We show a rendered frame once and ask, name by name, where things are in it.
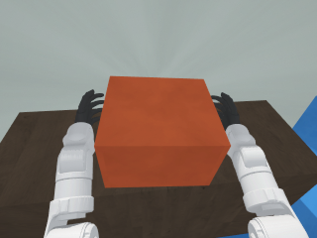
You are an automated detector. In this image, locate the robot right forearm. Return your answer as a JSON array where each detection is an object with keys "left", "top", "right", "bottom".
[{"left": 225, "top": 124, "right": 309, "bottom": 238}]

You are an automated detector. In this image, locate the robot left forearm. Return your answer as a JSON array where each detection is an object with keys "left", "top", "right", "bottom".
[{"left": 44, "top": 122, "right": 95, "bottom": 238}]

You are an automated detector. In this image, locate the right robot upper arm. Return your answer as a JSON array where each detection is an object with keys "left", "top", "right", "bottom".
[{"left": 248, "top": 214, "right": 307, "bottom": 238}]

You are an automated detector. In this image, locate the robot right hand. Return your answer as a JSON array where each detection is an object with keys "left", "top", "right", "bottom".
[{"left": 211, "top": 92, "right": 241, "bottom": 131}]

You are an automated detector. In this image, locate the pedestal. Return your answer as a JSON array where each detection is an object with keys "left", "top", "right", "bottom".
[{"left": 0, "top": 100, "right": 317, "bottom": 238}]

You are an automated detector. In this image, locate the left robot upper arm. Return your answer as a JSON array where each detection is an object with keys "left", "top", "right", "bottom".
[{"left": 46, "top": 222, "right": 99, "bottom": 238}]

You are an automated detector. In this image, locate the robot left hand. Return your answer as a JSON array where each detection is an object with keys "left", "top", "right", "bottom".
[{"left": 74, "top": 89, "right": 105, "bottom": 126}]

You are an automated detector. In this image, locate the carton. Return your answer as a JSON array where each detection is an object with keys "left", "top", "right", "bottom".
[{"left": 94, "top": 75, "right": 231, "bottom": 188}]

